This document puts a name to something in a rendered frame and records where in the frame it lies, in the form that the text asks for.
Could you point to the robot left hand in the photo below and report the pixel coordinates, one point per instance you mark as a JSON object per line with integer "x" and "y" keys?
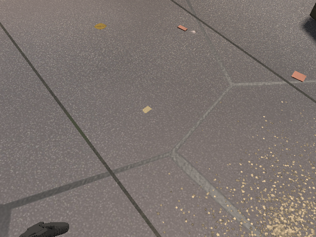
{"x": 50, "y": 229}

